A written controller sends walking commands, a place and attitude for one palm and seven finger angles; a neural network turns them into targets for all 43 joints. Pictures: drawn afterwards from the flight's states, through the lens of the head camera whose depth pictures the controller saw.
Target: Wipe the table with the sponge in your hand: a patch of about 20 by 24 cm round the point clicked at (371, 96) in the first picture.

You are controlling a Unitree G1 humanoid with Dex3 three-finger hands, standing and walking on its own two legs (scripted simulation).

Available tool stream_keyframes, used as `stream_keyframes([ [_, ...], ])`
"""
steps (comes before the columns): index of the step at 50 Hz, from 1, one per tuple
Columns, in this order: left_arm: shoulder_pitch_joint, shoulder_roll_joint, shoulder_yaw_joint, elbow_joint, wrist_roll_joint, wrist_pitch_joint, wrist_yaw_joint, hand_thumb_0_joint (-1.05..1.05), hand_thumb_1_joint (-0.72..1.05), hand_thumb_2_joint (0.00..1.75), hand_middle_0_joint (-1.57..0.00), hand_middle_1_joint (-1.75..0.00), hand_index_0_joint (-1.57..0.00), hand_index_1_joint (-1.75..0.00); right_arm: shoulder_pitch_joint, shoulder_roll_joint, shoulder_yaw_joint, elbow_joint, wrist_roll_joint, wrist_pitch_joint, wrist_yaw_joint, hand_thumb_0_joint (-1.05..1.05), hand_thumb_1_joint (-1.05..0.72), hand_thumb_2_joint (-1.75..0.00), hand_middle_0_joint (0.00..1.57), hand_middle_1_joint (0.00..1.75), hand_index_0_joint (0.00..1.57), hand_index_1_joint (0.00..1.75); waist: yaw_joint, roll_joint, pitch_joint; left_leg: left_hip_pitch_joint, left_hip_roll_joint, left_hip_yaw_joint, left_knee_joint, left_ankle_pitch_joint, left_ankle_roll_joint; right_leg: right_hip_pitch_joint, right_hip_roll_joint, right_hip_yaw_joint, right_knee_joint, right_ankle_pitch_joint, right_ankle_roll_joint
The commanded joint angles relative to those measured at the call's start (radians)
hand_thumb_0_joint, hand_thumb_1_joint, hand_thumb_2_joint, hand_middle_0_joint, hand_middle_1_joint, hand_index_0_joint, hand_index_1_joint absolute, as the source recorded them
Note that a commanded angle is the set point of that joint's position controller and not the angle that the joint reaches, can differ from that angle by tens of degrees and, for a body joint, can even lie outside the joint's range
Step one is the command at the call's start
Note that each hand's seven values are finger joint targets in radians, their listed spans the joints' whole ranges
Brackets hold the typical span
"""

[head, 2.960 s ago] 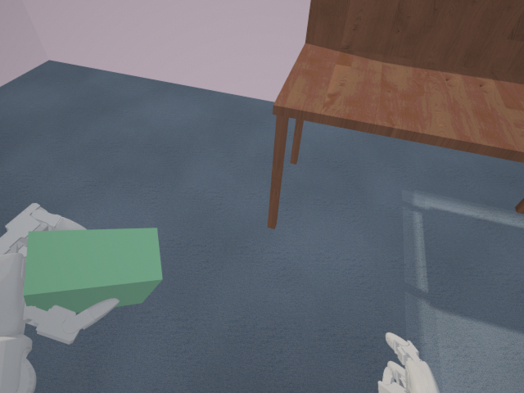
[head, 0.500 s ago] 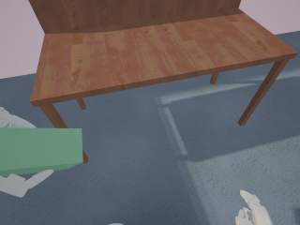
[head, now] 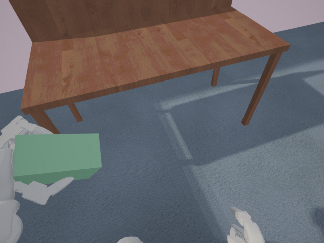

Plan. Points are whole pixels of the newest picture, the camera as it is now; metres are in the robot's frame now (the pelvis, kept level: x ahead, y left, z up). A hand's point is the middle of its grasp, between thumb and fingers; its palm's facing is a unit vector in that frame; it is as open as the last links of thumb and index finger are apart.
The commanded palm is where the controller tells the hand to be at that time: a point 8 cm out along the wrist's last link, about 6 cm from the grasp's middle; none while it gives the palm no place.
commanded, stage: take the last steps up to it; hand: left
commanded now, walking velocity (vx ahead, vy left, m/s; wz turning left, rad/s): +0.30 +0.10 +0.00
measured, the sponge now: (71, 159) +0.24 +0.19 +0.15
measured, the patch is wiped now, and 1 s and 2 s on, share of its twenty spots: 0.00 0.00 0.00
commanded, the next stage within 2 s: none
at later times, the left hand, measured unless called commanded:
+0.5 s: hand (50, 154) +0.24 +0.22 +0.17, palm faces +0.41 -0.78 -0.47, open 10.6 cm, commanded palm +0.18 +0.27 +0.19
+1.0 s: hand (53, 106) +0.36 +0.26 +0.17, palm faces +0.40 -0.81 -0.43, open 10.6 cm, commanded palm +0.29 +0.30 +0.19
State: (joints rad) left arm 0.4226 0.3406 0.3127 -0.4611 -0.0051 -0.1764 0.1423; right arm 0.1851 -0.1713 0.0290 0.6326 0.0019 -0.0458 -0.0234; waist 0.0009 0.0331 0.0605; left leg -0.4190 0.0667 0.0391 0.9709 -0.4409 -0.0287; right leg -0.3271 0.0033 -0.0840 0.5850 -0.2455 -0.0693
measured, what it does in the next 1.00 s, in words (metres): walks ahead: left foot, then left foot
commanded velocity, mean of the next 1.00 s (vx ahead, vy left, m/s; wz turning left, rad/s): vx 0.30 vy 0.09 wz -0.02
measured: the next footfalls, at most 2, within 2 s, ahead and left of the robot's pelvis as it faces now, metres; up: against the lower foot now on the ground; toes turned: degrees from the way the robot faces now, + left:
left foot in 0.20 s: +0.06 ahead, +0.15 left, +0.00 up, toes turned +7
left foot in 0.86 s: +0.19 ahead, +0.15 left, +0.00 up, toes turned +11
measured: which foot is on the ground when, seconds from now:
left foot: up 0.00-0.18, down 0.20-0.44, up 0.46-0.84, down 0.86-1.00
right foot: down 0.00-0.86, up 0.88-1.00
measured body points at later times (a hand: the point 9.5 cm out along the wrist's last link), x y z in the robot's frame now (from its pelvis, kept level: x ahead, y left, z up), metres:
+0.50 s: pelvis +0.03 -0.02 -0.01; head +0.04 -0.04 +0.44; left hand +0.21 +0.26 +0.20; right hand +0.18 -0.23 -0.12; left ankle +0.01 +0.13 -0.70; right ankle +0.06 -0.10 -0.73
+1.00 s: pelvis +0.13 +0.02 +0.00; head +0.16 +0.03 +0.45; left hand +0.33 +0.30 +0.20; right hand +0.30 -0.21 -0.08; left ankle +0.15 +0.14 -0.73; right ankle +0.09 -0.09 -0.67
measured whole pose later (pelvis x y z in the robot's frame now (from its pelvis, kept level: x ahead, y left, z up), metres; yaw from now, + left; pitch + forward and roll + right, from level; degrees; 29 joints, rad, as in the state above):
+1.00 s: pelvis +0.13 +0.02 +0.00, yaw -1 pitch +0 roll +1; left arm 0.43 0.39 0.37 -0.50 0.00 -0.21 0.17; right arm 0.16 -0.16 -0.02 0.60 0.01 -0.09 -0.05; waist 0.00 -0.04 0.07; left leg -0.29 0.07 0.19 0.55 -0.25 0.01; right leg -0.44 -0.08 -0.08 1.06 -0.49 0.01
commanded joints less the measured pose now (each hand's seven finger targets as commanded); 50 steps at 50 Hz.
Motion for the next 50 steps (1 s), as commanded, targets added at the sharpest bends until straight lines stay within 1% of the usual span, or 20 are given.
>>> stream_keyframes([
  [1, 0.044, 0.24, 0.213, -0.268, -0.018, -0.096, 0.038, 0.0, 0.1, 1.3, -1.2, -1.6, -1.2, -1.6, -0.089, -0.114, -0.048, -0.164, -0.006, -0.028, -0.03, 0.0, -0.9, -0.9, 0.2, 0.3, 0.2, 0.3, -0.001, -0.144, -0.171, -0.075, 0.017, -0.004, -0.061, 0.028, 0.006, 0.137, -0.3, 0.331, -0.345, -0.131, -0.112],
  [8, -0.005, 0.186, 0.154, -0.242, -0.015, -0.104, 0.05, 0.0, 0.1, 1.3, -1.2, -1.6, -1.2, -1.6, -0.027, -0.13, -0.069, -0.173, -0.007, -0.057, -0.059, 0.0, -0.9, -0.9, 0.2, 0.3, 0.2, 0.3, -0.016, -0.077, -0.179, 0.256, -0.026, 0.089, -0.554, 0.072, 0.046, 0.062, -0.209, 0.247, -0.238, -0.308, -0.04],
  [9, -0.017, 0.186, 0.154, -0.232, -0.014, -0.109, 0.051, 0.0, 0.1, 1.3, -1.2, -1.6, -1.2, -1.6, -0.02, -0.147, -0.078, -0.176, -0.007, -0.061, -0.068, 0.0, -0.9, -0.9, 0.2, 0.3, 0.2, 0.3, -0.018, -0.012, -0.157, 0.299, 0.026, 0.018, -0.627, 0.021, 0.08, 0.006, -0.152, 0.216, -0.144, -0.312, -0.006],
  [11, -0.048, 0.168, 0.134, -0.239, -0.005, -0.122, 0.049, 0.0, 0.1, 1.3, -1.2, -1.6, -1.2, -1.6, -0.031, -0.172, -0.085, -0.174, 0.003, -0.068, -0.065, 0.0, -0.9, -0.9, 0.2, 0.3, 0.2, 0.3, -0.012, 0.253, -0.104, 0.359, 0.285, -0.34, -0.749, -0.036, 0.207, -0.212, 0.0, 0.009, 0.213, -0.298, 0.068],
  [12, -0.083, 0.192, 0.138, -0.216, 0.007, -0.126, 0.039, 0.0, 0.1, 1.3, -1.2, -1.6, -1.2, -1.6, -0.038, -0.157, -0.084, -0.16, 0.004, -0.079, -0.064, 0.0, -0.9, -0.9, 0.2, 0.3, 0.2, 0.3, -0.018, 0.269, -0.066, 0.242, 0.342, -0.429, -0.818, -0.218, 0.254, -0.234, -0.021, 0.035, 0.386, -0.3, 0.07],
  [14, -0.04, 0.166, 0.121, -0.174, 0.018, -0.117, 0.028, 0.0, 0.1, 1.3, -1.2, -1.6, -1.2, -1.6, -0.045, -0.155, -0.087, -0.142, 0.003, -0.093, -0.056, 0.0, -0.9, -0.9, 0.2, 0.3, 0.2, 0.3, -0.011, 0.201, 0.011, 0.133, 0.298, -0.319, -0.794, -0.212, 0.254, -0.222, -0.072, 0.044, 0.402, -0.218, 0.078],
  [20, -0.073, 0.173, 0.117, -0.237, 0.015, -0.107, 0.033, 0.0, 0.1, 1.3, -1.2, -1.6, -1.2, -1.6, -0.044, -0.156, -0.078, -0.131, -0.003, -0.11, -0.052, 0.0, -0.9, -0.9, 0.2, 0.3, 0.2, 0.3, 0.005, 0.168, -0.093, 0.087, 0.166, -0.048, -0.543, 0.049, 0.135, 0.165, -0.021, -0.088, -0.088, -0.111, 0.088],
  [21, -0.085, 0.178, 0.125, -0.216, 0.018, -0.105, 0.035, 0.0, 0.1, 1.3, -1.2, -1.6, -1.2, -1.6, -0.043, -0.147, -0.08, -0.129, -0.002, -0.104, -0.052, 0.0, -0.9, -0.9, 0.2, 0.3, 0.2, 0.3, 0.004, 0.078, -0.108, 0.005, 0.122, 0.006, -0.41, 0.023, 0.106, 0.256, -0.072, 0.0, -0.157, -0.119, 0.059],
  [22, -0.061, 0.218, 0.156, -0.171, 0.023, -0.096, 0.038, 0.0, 0.1, 1.3, -1.2, -1.6, -1.2, -1.6, -0.04, -0.126, -0.078, -0.135, 0.0, -0.092, -0.048, 0.0, -0.9, -0.9, 0.2, 0.3, 0.2, 0.3, 0.008, -0.169, -0.11, -0.173, 0.022, 0.081, -0.132, -0.035, 0.066, 0.326, -0.267, 0.343, -0.266, -0.211, -0.04],
  [23, -0.105, 0.243, 0.183, -0.175, 0.002, -0.092, 0.041, 0.0, 0.1, 1.3, -1.2, -1.6, -1.2, -1.6, -0.083, -0.13, -0.08, -0.151, 0.004, -0.093, -0.042, 0.0, -0.9, -0.9, 0.2, 0.3, 0.2, 0.3, 0.027, -0.333, -0.111, -0.302, -0.03, 0.043, 0.113, -0.112, 0.035, 0.336, -0.44, 0.645, -0.368, -0.246, -0.125],
  [24, -0.117, 0.24, 0.182, -0.18, -0.007, -0.103, 0.033, 0.0, 0.1, 1.3, -1.2, -1.6, -1.2, -1.6, -0.076, -0.149, -0.093, -0.135, -0.002, -0.094, -0.037, 0.0, -0.9, -0.9, 0.2, 0.3, 0.2, 0.3, 0.013, -0.241, -0.086, -0.295, 0.01, -0.062, 0.201, -0.03, 0.021, 0.269, -0.447, 0.655, -0.398, -0.285, -0.137],
  [27, -0.044, 0.229, 0.193, -0.204, -0.012, -0.123, 0.016, 0.0, 0.1, 1.3, -1.2, -1.6, -1.2, -1.6, -0.075, -0.12, -0.068, -0.117, 0.001, -0.057, -0.029, 0.0, -0.9, -0.9, 0.2, 0.3, 0.2, 0.3, -0.001, -0.103, -0.099, -0.28, 0.051, -0.057, 0.218, 0.09, -0.001, 0.244, -0.378, 0.359, -0.334, -0.02, -0.118],
  [30, 0.02, 0.212, 0.195, -0.185, -0.011, -0.135, 0.02, 0.0, 0.1, 1.3, -1.2, -1.6, -1.2, -1.6, -0.078, -0.116, -0.064, -0.128, -0.006, -0.045, -0.031, 0.0, -0.9, -0.9, 0.2, 0.3, 0.2, 0.3, -0.001, -0.137, -0.117, -0.201, 0.051, 0.0, 0.017, 0.144, 0.0, 0.222, -0.321, 0.206, -0.301, 0.188, -0.089],
  [35, 0.021, 0.198, 0.176, -0.226, -0.012, -0.12, 0.042, 0.0, 0.1, 1.3, -1.2, -1.6, -1.2, -1.6, -0.071, -0.109, -0.069, -0.172, -0.008, -0.057, -0.032, 0.0, -0.9, -0.9, 0.2, 0.3, 0.2, 0.3, 0.027, -0.199, -0.147, -0.066, 0.004, 0.114, -0.27, 0.166, 0.02, 0.255, -0.304, 0.177, -0.279, 0.168, -0.084],
  [40, -0.055, 0.194, 0.154, -0.286, -0.008, -0.112, 0.055, 0.0, 0.1, 1.3, -1.2, -1.6, -1.2, -1.6, -0.045, -0.127, -0.087, -0.183, -0.006, -0.069, -0.047, 0.0, -0.9, -0.9, 0.2, 0.3, 0.2, 0.3, 0.006, -0.131, -0.155, 0.179, -0.017, 0.162, -0.502, 0.234, 0.034, 0.197, -0.26, 0.126, -0.144, 0.118, -0.04],
  [41, -0.071, 0.196, 0.155, -0.306, -0.008, -0.118, 0.055, 0.0, 0.1, 1.3, -1.2, -1.6, -1.2, -1.6, -0.033, -0.141, -0.096, -0.184, -0.003, -0.072, -0.054, 0.0, -0.9, -0.9, 0.2, 0.3, 0.2, 0.3, -0.007, -0.048, -0.176, 0.294, -0.004, 0.141, -0.551, 0.251, 0.05, 0.142, -0.225, 0.095, -0.015, 0.174, -0.012],
  [42, -0.054, 0.183, 0.146, -0.307, -0.01, -0.122, 0.054, 0.0, 0.1, 1.3, -1.2, -1.6, -1.2, -1.6, -0.026, -0.167, -0.108, -0.19, 0.0, -0.072, -0.058, 0.0, -0.9, -0.9, 0.2, 0.3, 0.2, 0.3, -0.022, 0.13, -0.199, 0.435, 0.12, -0.042, -0.593, 0.282, 0.111, -0.007, -0.146, 0.032, 0.191, 0.097, 0.037],
  [43, -0.056, 0.182, 0.149, -0.322, -0.012, -0.13, 0.056, 0.0, 0.1, 1.3, -1.2, -1.6, -1.2, -1.6, -0.029, -0.164, -0.105, -0.194, 0.005, -0.072, -0.049, 0.0, -0.9, -0.9, 0.2, 0.3, 0.2, 0.3, -0.012, 0.283, -0.217, 0.553, 0.305, -0.302, -0.614, 0.5, 0.21, -0.205, -0.051, -0.029, 0.406, -0.281, 0.08],
  [45, -0.048, 0.223, 0.174, -0.253, -0.008, -0.127, 0.04, 0.0, 0.1, 1.3, -1.2, -1.6, -1.2, -1.6, -0.052, -0.145, -0.094, -0.174, 0.001, -0.077, -0.043, 0.0, -0.9, -0.9, 0.2, 0.3, 0.2, 0.3, -0.013, 0.239, -0.153, 0.397, 0.387, -0.416, -0.699, 0.275, 0.303, -0.306, -0.091, 0.07, 0.608, -0.353, 0.078],
  [50, 0.043, 0.186, 0.17, -0.362, -0.014, -0.128, 0.034, 0.0, 0.1, 1.3, -1.2, -1.6, -1.2, -1.6, -0.052, -0.139, -0.09, -0.156, 0.005, -0.109, -0.031, 0.0, -0.9, -0.9, 0.2, 0.3, 0.2, 0.3, 0.007, 0.206, -0.158, 0.28, 0.264, -0.096, -0.674, 0.361, 0.22, -0.186, -0.112, -0.011, 0.365, -0.177, 0.094],
])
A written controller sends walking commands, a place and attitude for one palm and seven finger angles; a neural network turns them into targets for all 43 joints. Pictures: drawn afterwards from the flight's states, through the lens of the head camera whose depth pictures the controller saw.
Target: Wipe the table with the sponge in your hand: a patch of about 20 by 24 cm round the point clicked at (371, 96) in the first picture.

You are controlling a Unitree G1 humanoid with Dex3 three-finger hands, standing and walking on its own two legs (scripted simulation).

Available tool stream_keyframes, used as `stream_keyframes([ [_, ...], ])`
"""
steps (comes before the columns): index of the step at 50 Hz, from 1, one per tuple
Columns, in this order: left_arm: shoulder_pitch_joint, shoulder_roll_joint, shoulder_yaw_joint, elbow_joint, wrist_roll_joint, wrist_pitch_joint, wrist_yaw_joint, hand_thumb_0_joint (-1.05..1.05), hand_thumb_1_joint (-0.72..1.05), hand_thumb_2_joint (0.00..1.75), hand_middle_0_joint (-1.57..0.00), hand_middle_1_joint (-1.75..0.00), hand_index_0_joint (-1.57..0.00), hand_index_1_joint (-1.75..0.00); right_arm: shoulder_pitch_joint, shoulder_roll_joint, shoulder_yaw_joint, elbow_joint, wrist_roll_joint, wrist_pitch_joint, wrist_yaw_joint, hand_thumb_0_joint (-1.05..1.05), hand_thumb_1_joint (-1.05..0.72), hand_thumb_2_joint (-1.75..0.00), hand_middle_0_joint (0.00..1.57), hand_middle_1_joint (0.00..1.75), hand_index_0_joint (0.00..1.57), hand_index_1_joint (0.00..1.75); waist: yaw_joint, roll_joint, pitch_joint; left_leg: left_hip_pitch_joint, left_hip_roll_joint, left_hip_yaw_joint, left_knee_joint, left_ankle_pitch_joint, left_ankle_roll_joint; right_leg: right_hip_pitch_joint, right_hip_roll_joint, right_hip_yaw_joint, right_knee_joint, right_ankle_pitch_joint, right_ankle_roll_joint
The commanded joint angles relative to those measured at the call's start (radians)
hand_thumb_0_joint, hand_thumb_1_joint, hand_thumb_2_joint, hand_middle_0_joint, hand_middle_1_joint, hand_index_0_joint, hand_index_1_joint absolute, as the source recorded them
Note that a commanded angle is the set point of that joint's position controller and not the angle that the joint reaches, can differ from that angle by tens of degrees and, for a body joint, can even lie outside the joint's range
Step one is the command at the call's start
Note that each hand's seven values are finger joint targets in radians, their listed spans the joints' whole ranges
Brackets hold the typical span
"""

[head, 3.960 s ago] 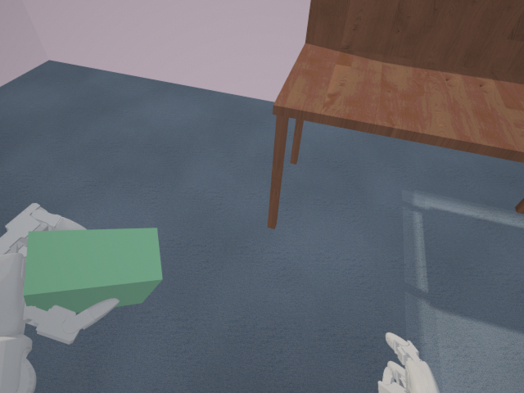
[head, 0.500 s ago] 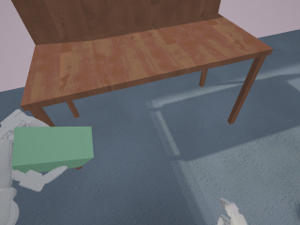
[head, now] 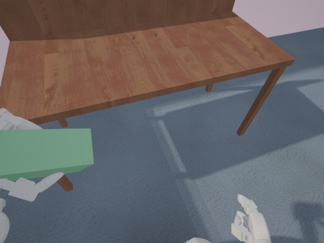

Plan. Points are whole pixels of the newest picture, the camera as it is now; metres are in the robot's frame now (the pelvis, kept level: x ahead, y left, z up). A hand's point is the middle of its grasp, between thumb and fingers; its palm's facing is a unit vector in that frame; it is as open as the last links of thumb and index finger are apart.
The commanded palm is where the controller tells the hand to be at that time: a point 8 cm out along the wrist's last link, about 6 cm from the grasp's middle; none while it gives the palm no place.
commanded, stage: take the last steps up to it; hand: left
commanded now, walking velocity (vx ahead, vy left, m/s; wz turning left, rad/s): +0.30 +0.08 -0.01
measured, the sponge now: (60, 154) +0.24 +0.21 +0.15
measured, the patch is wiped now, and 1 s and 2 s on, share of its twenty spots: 0.00 0.00 0.00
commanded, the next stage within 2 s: come to a stop and stand still in 1.40 s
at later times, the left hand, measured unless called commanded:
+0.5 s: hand (57, 108) +0.33 +0.23 +0.18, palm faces +0.37 -0.81 -0.45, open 10.6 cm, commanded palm +0.28 +0.28 +0.18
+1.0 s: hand (72, 77) +0.43 +0.24 +0.17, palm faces +0.41 -0.79 -0.46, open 10.6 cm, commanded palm +0.37 +0.28 +0.18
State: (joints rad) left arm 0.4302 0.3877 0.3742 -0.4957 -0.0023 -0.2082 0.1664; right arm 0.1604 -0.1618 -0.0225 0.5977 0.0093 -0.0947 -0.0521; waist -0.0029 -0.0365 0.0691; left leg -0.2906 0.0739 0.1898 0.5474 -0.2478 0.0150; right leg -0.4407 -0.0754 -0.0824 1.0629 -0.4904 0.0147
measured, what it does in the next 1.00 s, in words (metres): walks ahead: right foot, then left foot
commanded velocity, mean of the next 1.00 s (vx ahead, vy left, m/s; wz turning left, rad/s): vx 0.27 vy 0.09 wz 0.01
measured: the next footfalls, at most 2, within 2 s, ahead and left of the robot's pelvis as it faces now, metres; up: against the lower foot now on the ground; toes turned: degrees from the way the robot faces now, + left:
right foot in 0.16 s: +0.12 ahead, -0.12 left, +0.00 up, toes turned -10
left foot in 0.52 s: +0.24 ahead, +0.15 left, +0.00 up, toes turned +10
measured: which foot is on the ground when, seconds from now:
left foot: down 0.00-0.18, up 0.20-0.50, down 0.52-0.84, up 0.86-1.00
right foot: up 0.00-0.14, down 0.16-0.54, up 0.56-0.82, down 0.84-1.00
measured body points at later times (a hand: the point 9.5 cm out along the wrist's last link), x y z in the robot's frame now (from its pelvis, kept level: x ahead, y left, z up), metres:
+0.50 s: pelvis +0.12 +0.00 +0.00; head +0.16 +0.01 +0.45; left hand +0.30 +0.27 +0.20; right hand +0.28 -0.27 -0.08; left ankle +0.19 +0.14 -0.72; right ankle +0.08 -0.11 -0.73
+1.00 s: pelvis +0.21 +0.00 +0.00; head +0.24 -0.02 +0.45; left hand +0.40 +0.28 +0.20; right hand +0.37 -0.22 -0.11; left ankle +0.21 +0.13 -0.66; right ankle +0.22 -0.09 -0.73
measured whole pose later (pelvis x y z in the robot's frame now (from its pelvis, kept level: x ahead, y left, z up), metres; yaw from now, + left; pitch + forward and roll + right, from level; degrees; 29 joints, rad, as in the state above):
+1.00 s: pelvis +0.21 +0.00 +0.00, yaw +0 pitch +0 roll +2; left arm 0.46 0.34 0.35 -0.46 -0.01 -0.21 0.15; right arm 0.18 -0.20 0.01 0.67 0.00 -0.04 -0.05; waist 0.01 0.02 0.07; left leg -0.48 0.05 0.08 1.05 -0.42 -0.03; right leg -0.26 -0.08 -0.17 0.57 -0.30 -0.04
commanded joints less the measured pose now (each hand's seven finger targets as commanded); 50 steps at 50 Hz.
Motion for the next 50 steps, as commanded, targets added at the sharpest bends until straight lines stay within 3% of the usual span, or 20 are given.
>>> stream_keyframes([
  [1, 0.043, 0.131, 0.109, -0.313, -0.021, -0.096, 0.01, 0.0, 0.1, 1.3, -1.2, -1.6, -1.2, -1.6, -0.027, -0.147, -0.035, -0.121, -0.003, -0.064, -0.003, 0.0, -0.9, -0.9, 0.2, 0.3, 0.2, 0.3, 0.01, 0.284, -0.17, 0.124, 0.241, -0.201, -0.247, 0.157, 0.16, -0.008, -0.018, -0.042, -0.201, 0.084, 0.012],
  [7, 0.007, 0.135, 0.114, -0.17, -0.017, -0.063, 0.011, 0.0, 0.1, 1.3, -1.2, -1.6, -1.2, -1.6, -0.024, -0.144, -0.028, -0.115, 0.001, -0.043, -0.026, 0.0, -0.9, -0.9, 0.2, 0.3, 0.2, 0.3, 0.005, 0.144, -0.182, -0.013, 0.159, -0.086, -0.017, -0.041, 0.062, 0.315, 0.021, -0.084, -0.593, 0.201, -0.004],
  [8, -0.018, 0.153, 0.119, -0.162, -0.011, -0.064, 0.011, 0.0, 0.1, 1.3, -1.2, -1.6, -1.2, -1.6, -0.026, -0.127, -0.027, -0.116, 0.002, -0.034, -0.026, 0.0, -0.9, -0.9, 0.2, 0.3, 0.2, 0.3, 0.009, -0.017, -0.185, -0.13, 0.097, -0.04, 0.196, -0.087, 0.038, 0.39, -0.109, 0.131, -0.67, 0.187, -0.065],
  [9, -0.021, 0.199, 0.157, -0.144, -0.012, -0.063, 0.017, 0.0, 0.1, 1.3, -1.2, -1.6, -1.2, -1.6, -0.032, -0.109, -0.017, -0.125, -0.001, -0.028, -0.021, 0.0, -0.9, -0.9, 0.2, 0.3, 0.2, 0.3, 0.014, -0.249, -0.184, -0.356, -0.025, -0.015, 0.437, -0.256, -0.006, 0.508, -0.311, 0.497, -0.755, 0.303, -0.175],
  [10, -0.034, 0.186, 0.154, -0.119, -0.031, -0.06, 0.011, 0.0, 0.1, 1.3, -1.2, -1.6, -1.2, -1.6, -0.039, -0.138, -0.034, -0.118, -0.002, -0.031, -0.009, 0.0, -0.9, -0.9, 0.2, 0.3, 0.2, 0.3, 0.027, -0.312, -0.189, -0.421, -0.013, -0.136, 0.61, -0.283, -0.022, 0.515, -0.378, 0.591, -0.785, 0.302, -0.208],
  [12, -0.047, 0.197, 0.161, -0.177, -0.028, -0.074, 0.006, 0.0, 0.1, 1.3, -1.2, -1.6, -1.2, -1.6, -0.06, -0.131, -0.02, -0.1, 0.0, -0.012, 0.0, 0.0, -0.9, -0.9, 0.2, 0.3, 0.2, 0.3, 0.017, -0.125, -0.164, -0.472, 0.03, -0.216, 0.706, -0.218, -0.033, 0.501, -0.377, 0.482, -0.75, 0.376, -0.228],
  [16, 0.011, 0.158, 0.127, -0.222, -0.009, -0.104, 0.008, 0.0, 0.1, 1.3, -1.2, -1.6, -1.2, -1.6, -0.062, -0.127, -0.013, -0.1, -0.013, 0.008, 0.003, 0.0, -0.9, -0.9, 0.2, 0.3, 0.2, 0.3, 0.0, -0.084, -0.146, -0.327, 0.049, -0.141, 0.458, -0.104, -0.042, 0.373, -0.273, 0.127, -0.72, 0.626, -0.158],
  [20, 0.03, 0.166, 0.141, -0.3, -0.014, -0.101, 0.028, 0.0, 0.1, 1.3, -1.2, -1.6, -1.2, -1.6, -0.048, -0.12, -0.026, -0.14, -0.017, -0.003, 0.001, 0.0, -0.9, -0.9, 0.2, 0.3, 0.2, 0.3, 0.03, -0.102, -0.176, -0.155, 0.003, -0.031, 0.156, -0.058, -0.025, 0.358, -0.251, 0.096, -0.702, 0.547, -0.156],
  [24, 0.003, 0.158, 0.137, -0.291, -0.016, -0.097, 0.039, 0.0, 0.1, 1.3, -1.2, -1.6, -1.2, -1.6, -0.011, -0.136, -0.047, -0.15, -0.013, -0.011, -0.022, 0.0, -0.9, -0.9, 0.2, 0.3, 0.2, 0.3, 0.005, -0.018, -0.19, 0.096, -0.029, 0.02, -0.083, 0.07, -0.018, 0.281, -0.169, 0.046, -0.555, 0.392, -0.093],
  [25, -0.03, 0.149, 0.124, -0.293, -0.016, -0.103, 0.037, 0.0, 0.1, 1.3, -1.2, -1.6, -1.2, -1.6, 0.008, -0.156, -0.057, -0.15, -0.007, -0.013, -0.028, 0.0, -0.9, -0.9, 0.2, 0.3, 0.2, 0.3, -0.014, 0.09, -0.202, 0.2, 0.01, -0.047, -0.124, 0.067, 0.005, 0.203, -0.134, 0.018, -0.406, 0.359, -0.066],
  [26, -0.043, 0.145, 0.127, -0.296, -0.018, -0.111, 0.036, 0.0, 0.1, 1.3, -1.2, -1.6, -1.2, -1.6, 0.003, -0.183, -0.067, -0.157, -0.004, -0.014, -0.028, 0.0, -0.9, -0.9, 0.2, 0.3, 0.2, 0.3, -0.015, 0.293, -0.227, 0.302, 0.178, -0.288, -0.166, 0.137, 0.085, 0.046, -0.025, -0.056, -0.183, 0.167, -0.014],
  [27, -0.047, 0.151, 0.113, -0.262, -0.018, -0.121, 0.03, 0.0, 0.1, 1.3, -1.2, -1.6, -1.2, -1.6, -0.004, -0.176, -0.062, -0.162, -0.001, -0.019, -0.025, 0.0, -0.9, -0.9, 0.2, 0.3, 0.2, 0.3, -0.01, 0.378, -0.207, 0.308, 0.329, -0.533, -0.236, 0.18, 0.175, -0.092, 0.036, -0.035, 0.024, -0.16, 0.001],
  [29, -0.045, 0.175, 0.133, -0.206, -0.016, -0.112, 0.014, 0.0, 0.1, 1.3, -1.2, -1.6, -1.2, -1.6, -0.018, -0.16, -0.053, -0.135, -0.003, -0.024, -0.019, 0.0, -0.9, -0.9, 0.2, 0.3, 0.2, 0.3, -0.014, 0.296, -0.161, 0.218, 0.368, -0.571, -0.258, 0.058, 0.25, -0.197, -0.025, 0.064, 0.151, -0.102, 0.001],
  [33, 0.006, 0.129, 0.094, -0.35, -0.022, -0.109, 0.001, 0.0, 0.1, 1.3, -1.2, -1.6, -1.2, -1.6, -0.027, -0.152, -0.044, -0.127, 0.002, -0.052, -0.005, 0.0, -0.9, -0.9, 0.2, 0.3, 0.2, 0.3, 0.008, 0.305, -0.186, 0.142, 0.236, -0.26, -0.223, 0.171, 0.167, -0.082, -0.026, -0.016, -0.061, 0.043, 0.015],
  [40, 0.002, 0.134, 0.114, -0.212, -0.025, -0.064, 0.01, 0.0, 0.1, 1.3, -1.2, -1.6, -1.2, -1.6, -0.031, -0.141, -0.021, -0.118, -0.003, -0.043, -0.026, 0.0, -0.9, -0.9, 0.2, 0.3, 0.2, 0.3, 0.008, 0.196, -0.189, 0.005, 0.176, -0.135, -0.085, -0.044, 0.072, 0.267, 0.038, -0.105, -0.558, 0.181, 0.015],
  [41, -0.021, 0.146, 0.12, -0.183, -0.019, -0.06, 0.01, 0.0, 0.1, 1.3, -1.2, -1.6, -1.2, -1.6, -0.023, -0.132, -0.02, -0.114, -0.004, -0.033, -0.028, 0.0, -0.9, -0.9, 0.2, 0.3, 0.2, 0.3, 0.004, 0.091, -0.182, -0.064, 0.134, -0.102, 0.034, -0.11, 0.046, 0.318, -0.026, -0.002, -0.639, 0.179, -0.018],
  [43, -0.06, 0.191, 0.152, -0.15, -0.03, -0.044, 0.011, 0.0, 0.1, 1.3, -1.2, -1.6, -1.2, -1.6, -0.059, -0.117, -0.012, -0.137, -0.005, -0.028, -0.022, 0.0, -0.9, -0.9, 0.2, 0.3, 0.2, 0.3, 0.027, -0.289, -0.149, -0.366, -0.039, -0.064, 0.451, -0.316, -0.024, 0.427, -0.343, 0.546, -0.791, 0.26, -0.185],
  [44, -0.07, 0.176, 0.13, -0.141, -0.035, -0.049, 0.007, 0.0, 0.1, 1.3, -1.2, -1.6, -1.2, -1.6, -0.05, -0.138, -0.024, -0.119, -0.006, -0.029, -0.012, 0.0, -0.9, -0.9, 0.2, 0.3, 0.2, 0.3, 0.016, -0.28, -0.142, -0.404, -0.01, -0.164, 0.587, -0.27, -0.034, 0.43, -0.377, 0.57, -0.802, 0.296, -0.214],
  [47, -0.053, 0.178, 0.135, -0.186, -0.02, -0.075, 0.008, 0.0, 0.1, 1.3, -1.2, -1.6, -1.2, -1.6, -0.067, -0.115, 0.005, -0.096, -0.006, 0.0, -0.006, 0.0, -0.9, -0.9, 0.2, 0.3, 0.2, 0.3, 0.012, -0.088, -0.18, -0.397, 0.023, -0.182, 0.582, -0.194, -0.048, 0.471, -0.311, 0.281, -0.699, 0.634, -0.191],
  [50, -0.005, 0.152, 0.113, -0.217, -0.013, -0.09, 0.01, 0.0, 0.1, 1.3, -1.2, -1.6, -1.2, -1.6, -0.07, -0.116, 0.0, -0.117, -0.015, 0.007, -0.006, 0.0, -0.9, -0.9, 0.2, 0.3, 0.2, 0.3, 0.01, -0.12, -0.172, -0.248, 0.012, -0.1, 0.335, -0.122, -0.042, 0.393, -0.254, 0.11, -0.684, 0.762, -0.151],
])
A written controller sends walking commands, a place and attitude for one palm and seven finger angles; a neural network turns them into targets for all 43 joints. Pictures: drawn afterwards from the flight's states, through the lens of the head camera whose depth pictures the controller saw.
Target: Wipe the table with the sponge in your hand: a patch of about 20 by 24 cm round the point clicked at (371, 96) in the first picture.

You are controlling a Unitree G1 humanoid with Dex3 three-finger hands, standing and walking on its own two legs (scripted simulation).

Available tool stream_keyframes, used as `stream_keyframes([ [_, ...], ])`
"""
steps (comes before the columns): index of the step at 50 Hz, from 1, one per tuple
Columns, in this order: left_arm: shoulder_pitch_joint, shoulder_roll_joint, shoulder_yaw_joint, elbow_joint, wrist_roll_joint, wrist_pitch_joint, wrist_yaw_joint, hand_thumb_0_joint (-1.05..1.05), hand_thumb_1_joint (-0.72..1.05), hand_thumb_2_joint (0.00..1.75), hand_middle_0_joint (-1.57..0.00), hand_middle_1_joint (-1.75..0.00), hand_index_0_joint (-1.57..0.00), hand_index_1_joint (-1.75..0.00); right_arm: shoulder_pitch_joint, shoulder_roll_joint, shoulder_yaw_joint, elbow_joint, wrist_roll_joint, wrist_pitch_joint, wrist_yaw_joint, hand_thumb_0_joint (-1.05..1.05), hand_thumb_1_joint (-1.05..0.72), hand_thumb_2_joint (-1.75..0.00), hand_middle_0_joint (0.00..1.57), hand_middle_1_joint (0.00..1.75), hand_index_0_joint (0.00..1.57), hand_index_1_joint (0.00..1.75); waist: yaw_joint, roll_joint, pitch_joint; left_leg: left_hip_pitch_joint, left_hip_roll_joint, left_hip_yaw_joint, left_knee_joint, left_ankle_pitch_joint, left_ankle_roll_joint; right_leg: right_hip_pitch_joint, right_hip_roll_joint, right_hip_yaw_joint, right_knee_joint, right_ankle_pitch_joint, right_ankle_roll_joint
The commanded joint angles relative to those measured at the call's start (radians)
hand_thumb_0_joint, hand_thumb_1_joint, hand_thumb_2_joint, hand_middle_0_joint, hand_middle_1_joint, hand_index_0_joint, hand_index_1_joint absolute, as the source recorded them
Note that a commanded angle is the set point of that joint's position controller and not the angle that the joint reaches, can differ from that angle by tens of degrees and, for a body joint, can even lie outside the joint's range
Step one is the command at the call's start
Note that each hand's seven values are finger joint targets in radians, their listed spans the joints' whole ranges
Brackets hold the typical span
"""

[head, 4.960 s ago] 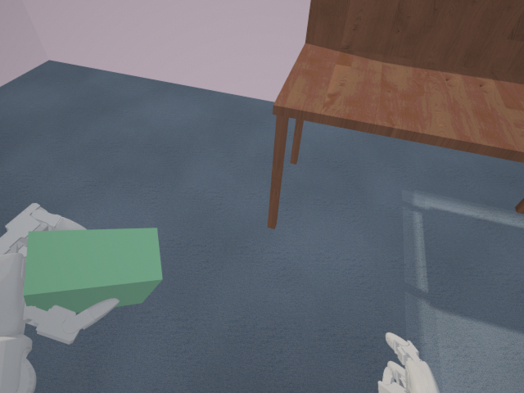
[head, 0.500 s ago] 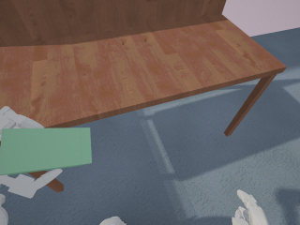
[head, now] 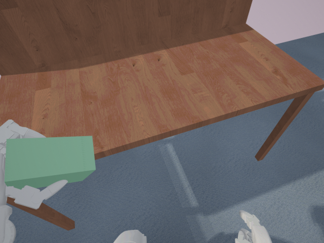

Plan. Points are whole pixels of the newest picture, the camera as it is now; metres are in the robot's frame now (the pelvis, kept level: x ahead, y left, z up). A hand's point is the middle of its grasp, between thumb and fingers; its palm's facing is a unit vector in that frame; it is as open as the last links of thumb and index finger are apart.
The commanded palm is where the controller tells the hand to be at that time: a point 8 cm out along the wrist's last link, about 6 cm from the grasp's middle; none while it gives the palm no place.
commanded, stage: take the last steps up to it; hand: left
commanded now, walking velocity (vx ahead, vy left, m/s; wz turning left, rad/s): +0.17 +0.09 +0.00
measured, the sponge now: (64, 162) +0.23 +0.20 +0.14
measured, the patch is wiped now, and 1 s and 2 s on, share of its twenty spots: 0.00 0.00 0.00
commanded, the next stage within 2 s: come to a stop and stand still in 0.40 s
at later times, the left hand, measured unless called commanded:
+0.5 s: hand (35, 139) +0.26 +0.25 +0.18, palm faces +0.38 -0.80 -0.47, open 10.6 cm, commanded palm +0.21 +0.30 +0.18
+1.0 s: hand (3, 124) +0.29 +0.32 +0.19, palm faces +0.46 -0.77 -0.45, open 10.6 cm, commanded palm +0.20 +0.32 +0.18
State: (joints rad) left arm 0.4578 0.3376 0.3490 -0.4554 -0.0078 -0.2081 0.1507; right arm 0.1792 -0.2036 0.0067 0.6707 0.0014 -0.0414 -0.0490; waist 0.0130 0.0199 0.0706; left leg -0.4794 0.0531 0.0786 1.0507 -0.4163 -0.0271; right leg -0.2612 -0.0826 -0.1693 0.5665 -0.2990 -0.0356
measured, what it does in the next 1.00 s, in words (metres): steps on the spot: left foot, then right foot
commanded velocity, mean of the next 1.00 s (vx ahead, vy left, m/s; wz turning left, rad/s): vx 0.06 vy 0.05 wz -0.01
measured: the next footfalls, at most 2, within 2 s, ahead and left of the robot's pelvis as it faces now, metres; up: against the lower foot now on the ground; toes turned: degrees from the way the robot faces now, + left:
left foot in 0.18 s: +0.14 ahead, +0.15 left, +0.00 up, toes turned +9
right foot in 0.50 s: +0.11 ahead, -0.07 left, +0.00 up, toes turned +4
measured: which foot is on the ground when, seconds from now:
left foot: up 0.00-0.16, down 0.18-0.54, up 0.56-0.82, down 0.84-1.00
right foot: down 0.00-0.20, up 0.22-0.48, down 0.50-1.00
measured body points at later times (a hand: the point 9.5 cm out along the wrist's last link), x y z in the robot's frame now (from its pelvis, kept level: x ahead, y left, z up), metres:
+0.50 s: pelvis +0.05 +0.02 +0.00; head +0.08 +0.01 +0.44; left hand +0.24 +0.29 +0.20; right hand +0.22 -0.17 -0.10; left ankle +0.10 +0.14 -0.74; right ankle +0.07 -0.08 -0.73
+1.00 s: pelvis +0.03 +0.05 +0.00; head +0.07 +0.05 +0.44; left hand +0.26 +0.36 +0.21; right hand +0.21 -0.20 -0.07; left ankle +0.09 +0.14 -0.74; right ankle +0.07 -0.08 -0.73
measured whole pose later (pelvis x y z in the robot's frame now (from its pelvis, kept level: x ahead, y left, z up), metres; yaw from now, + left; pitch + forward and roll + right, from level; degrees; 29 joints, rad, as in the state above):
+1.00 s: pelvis +0.03 +0.05 +0.00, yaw -2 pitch -2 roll -1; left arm 0.25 0.45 0.49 -0.36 -0.02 -0.21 0.12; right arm 0.18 -0.25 -0.05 0.54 0.03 -0.15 0.02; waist 0.02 0.00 0.12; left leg -0.30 0.03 0.13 0.56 -0.21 0.05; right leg -0.28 -0.05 -0.09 0.55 -0.23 0.01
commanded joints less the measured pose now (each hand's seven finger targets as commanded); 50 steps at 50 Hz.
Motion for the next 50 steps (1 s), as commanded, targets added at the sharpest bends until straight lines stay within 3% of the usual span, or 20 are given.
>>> stream_keyframes([
  [1, -0.009, 0.209, 0.151, -0.268, -0.008, -0.092, 0.031, 0.0, 0.1, 1.3, -1.2, -1.6, -1.2, -1.6, -0.087, -0.073, -0.032, -0.197, -0.009, -0.046, -0.009, 0.0, -0.9, -0.9, 0.2, 0.3, 0.2, 0.3, 0.004, -0.18, -0.182, -0.033, 0.019, 0.044, -0.243, 0.063, 0.003, 0.228, -0.236, 0.182, -0.183, 0.571, -0.1],
  [7, -0.02, 0.22, 0.16, -0.35, -0.016, -0.085, 0.049, 0.0, 0.1, 1.3, -1.2, -1.6, -1.2, -1.6, -0.035, -0.096, -0.07, -0.23, -0.002, -0.053, -0.025, 0.0, -0.9, -0.9, 0.2, 0.3, 0.2, 0.3, -0.018, -0.084, -0.22, 0.294, -0.013, 0.093, -0.615, 0.27, 0.016, 0.143, -0.17, 0.131, -0.027, 0.352, -0.037],
  [8, -0.028, 0.208, 0.148, -0.346, -0.017, -0.092, 0.047, 0.0, 0.1, 1.3, -1.2, -1.6, -1.2, -1.6, -0.026, -0.104, -0.075, -0.234, 0.0, -0.054, -0.031, 0.0, -0.9, -0.9, 0.2, 0.3, 0.2, 0.3, -0.025, 0.026, -0.225, 0.393, 0.04, 0.034, -0.642, 0.308, 0.047, 0.051, -0.117, 0.104, 0.096, 0.259, -0.005],
  [9, -0.043, 0.209, 0.153, -0.349, -0.02, -0.099, 0.047, 0.0, 0.1, 1.3, -1.2, -1.6, -1.2, -1.6, -0.034, -0.134, -0.085, -0.243, 0.005, -0.055, -0.03, 0.0, -0.9, -0.9, 0.2, 0.3, 0.2, 0.3, -0.018, 0.23, -0.236, 0.49, 0.216, -0.194, -0.653, 0.48, 0.133, -0.125, -0.011, 0.045, 0.271, -0.046, 0.045],
  [10, -0.042, 0.204, 0.139, -0.289, -0.019, -0.106, 0.039, 0.0, 0.1, 1.3, -1.2, -1.6, -1.2, -1.6, -0.025, -0.128, -0.081, -0.243, 0.011, -0.059, -0.023, 0.0, -0.9, -0.9, 0.2, 0.3, 0.2, 0.3, -0.014, 0.282, -0.216, 0.451, 0.334, -0.373, -0.726, 0.47, 0.213, -0.219, 0.044, 0.071, 0.446, -0.371, 0.048],
  [11, -0.056, 0.238, 0.162, -0.267, -0.016, -0.107, 0.033, 0.0, 0.1, 1.3, -1.2, -1.6, -1.2, -1.6, -0.048, -0.121, -0.071, -0.229, -0.002, -0.065, -0.025, 0.0, -0.9, -0.9, 0.2, 0.3, 0.2, 0.3, -0.016, 0.321, -0.187, 0.388, 0.379, -0.444, -0.767, 0.358, 0.256, -0.269, 0.023, 0.12, 0.546, -0.354, 0.048],
  [13, -0.071, 0.227, 0.148, -0.32, -0.015, -0.112, 0.023, 0.0, 0.1, 1.3, -1.2, -1.6, -1.2, -1.6, -0.043, -0.118, -0.075, -0.213, 0.006, -0.081, -0.018, 0.0, -0.9, -0.9, 0.2, 0.3, 0.2, 0.3, -0.017, 0.217, -0.172, 0.409, 0.338, -0.356, -0.72, 0.425, 0.259, -0.321, -0.003, 0.14, 0.531, -0.268, 0.058],
  [16, -0.011, 0.171, 0.108, -0.347, -0.021, -0.096, 0.011, 0.0, 0.1, 1.3, -1.2, -1.6, -1.2, -1.6, -0.043, -0.118, -0.069, -0.21, 0.008, -0.095, -0.001, 0.0, -0.9, -0.9, 0.2, 0.3, 0.2, 0.3, -0.011, 0.236, -0.175, 0.275, 0.246, -0.155, -0.733, 0.368, 0.196, -0.183, 0.011, 0.08, 0.401, -0.146, 0.066],
  [24, -0.047, 0.192, 0.129, -0.245, -0.022, -0.055, 0.022, 0.0, 0.1, 1.3, -1.2, -1.6, -1.2, -1.6, -0.05, -0.105, -0.04, -0.202, 0.005, -0.095, -0.029, 0.0, -0.9, -0.9, 0.2, 0.3, 0.2, 0.3, -0.009, 0.132, -0.18, 0.164, 0.192, -0.086, -0.65, 0.038, 0.121, 0.102, 0.054, 0.022, -0.083, -0.043, 0.063],
  [25, -0.07, 0.197, 0.127, -0.232, -0.019, -0.053, 0.023, 0.0, 0.1, 1.3, -1.2, -1.6, -1.2, -1.6, -0.047, -0.093, -0.036, -0.202, 0.004, -0.088, -0.029, 0.0, -0.9, -0.9, 0.2, 0.3, 0.2, 0.3, -0.017, 0.05, -0.176, 0.13, 0.147, -0.054, -0.561, 0.011, 0.093, 0.127, 0.002, 0.108, -0.17, -0.019, 0.036],
  [27, -0.106, 0.227, 0.133, -0.211, -0.028, -0.029, 0.024, 0.0, 0.1, 1.3, -1.2, -1.6, -1.2, -1.6, -0.053, -0.077, -0.03, -0.212, 0.007, -0.085, -0.022, 0.0, -0.9, -0.9, 0.2, 0.3, 0.2, 0.3, -0.013, -0.283, -0.143, -0.012, -0.028, 0.044, -0.273, -0.062, 0.014, 0.133, -0.244, 0.522, -0.288, 0.083, -0.083],
  [28, -0.12, 0.226, 0.127, -0.221, -0.036, -0.028, 0.023, 0.0, 0.1, 1.3, -1.2, -1.6, -1.2, -1.6, -0.075, -0.092, -0.037, -0.208, 0.005, -0.09, -0.015, 0.0, -0.9, -0.9, 0.2, 0.3, 0.2, 0.3, -0.001, -0.29, -0.133, -0.048, -0.019, -0.018, -0.127, -0.073, 0.008, 0.15, -0.306, 0.565, -0.293, 0.232, -0.131],
  [32, -0.079, 0.214, 0.127, -0.219, -0.02, -0.05, 0.032, 0.0, 0.1, 1.3, -1.2, -1.6, -1.2, -1.6, -0.101, -0.062, -0.005, -0.189, 0.003, -0.077, -0.014, 0.0, -0.9, -0.9, 0.2, 0.3, 0.2, 0.3, -0.013, -0.156, -0.19, -0.001, -0.013, -0.033, -0.181, -0.02, -0.007, 0.248, -0.236, 0.268, -0.145, 0.786, -0.09],
  [40, 0.029, 0.206, 0.141, -0.319, -0.026, -0.057, 0.039, 0.0, 0.1, 1.3, -1.2, -1.6, -1.2, -1.6, -0.056, -0.092, -0.045, -0.242, -0.004, -0.046, -0.022, 0.0, -0.9, -0.9, 0.2, 0.3, 0.2, 0.3, -0.016, -0.078, -0.219, 0.271, -0.018, -0.011, -0.62, 0.308, 0.007, 0.17, -0.148, 0.196, -0.086, 0.494, -0.026],
  [41, -0.909, 0.904, 0.691, -0.352, 0.073, -0.123, 0.034, 0.0, 0.1, 1.3, -1.2, -1.6, -1.2, -1.6, 0.033, -0.129, -0.1, -0.25, -0.041, -0.131, -0.026, 0.0, -0.9, -0.9, 0.2, 0.3, 0.2, 0.3, 0.064, -0.13, -0.013, 0.075, -0.008, 0.057, -0.546, 0.323, -0.004, -0.01, -0.092, 0.284, -0.125, 0.584, -0.01],
  [42, -0.708, 0.656, 0.535, -0.055, 0.025, -0.094, 0.008, 0.0, 0.1, 1.3, -1.2, -1.6, -1.2, -1.6, -0.003, -0.13, -0.109, -0.184, -0.004, -0.127, -0.02, 0.0, -0.9, -0.9, 0.2, 0.3, 0.2, 0.3, 0.05, 0.08, -0.124, 0.239, 0.04, -0.067, -0.575, 0.388, 0.025, 0.004, -0.157, 0.269, -0.071, 0.472, -0.086],
  [43, -0.428, 0.347, 0.264, 0.157, 0.02, -0.087, -0.039, 0.0, 0.1, 1.3, -1.2, -1.6, -1.2, -1.6, 0.018, -0.12, -0.084, -0.202, 0.002, -0.139, -0.002, 0.0, -0.9, -0.9, 0.2, 0.3, 0.2, 0.3, 0.015, 0.16, -0.243, 0.313, 0.019, -0.05, -0.581, 0.471, 0.032, 0.045, -0.082, 0.273, -0.015, 0.422, -0.066],
  [46, -0.148, 0.189, 0.101, -0.124, -0.02, -0.098, -0.066, 0.0, 0.1, 1.3, -1.2, -1.6, -1.2, -1.6, -0.014, -0.138, -0.082, -0.26, 0.034, -0.144, 0.055, 0.0, -0.9, -0.9, 0.2, 0.3, 0.2, 0.3, 0.032, 0.225, -0.275, 0.368, 0.088, -0.109, -0.586, 0.578, 0.092, 0.058, 0.006, 0.146, -0.001, 0.173, 0.017],
  [47, -0.069, 0.121, 0.054, -0.176, -0.031, -0.093, -0.071, 0.0, 0.1, 1.3, -1.2, -1.6, -1.2, -1.6, -0.027, -0.129, -0.078, -0.272, 0.043, -0.156, 0.074, 0.0, -0.9, -0.9, 0.2, 0.3, 0.2, 0.3, 0.035, 0.187, -0.268, 0.347, 0.099, -0.126, -0.603, 0.564, 0.099, 0.08, 0.026, 0.118, -0.009, 0.128, 0.018],
  [50, -0.02, 0.182, 0.098, -0.243, -0.024, -0.072, -0.053, 0.0, 0.1, 1.3, -1.2, -1.6, -1.2, -1.6, -0.029, -0.148, -0.066, -0.289, 0.039, -0.164, 0.078, 0.0, -0.9, -0.9, 0.2, 0.3, 0.2, 0.3, 0.027, -0.019, -0.208, 0.17, 0.093, -0.113, -0.634, 0.247, 0.076, 0.147, 0.025, 0.12, -0.074, 0.098, 0.018],
])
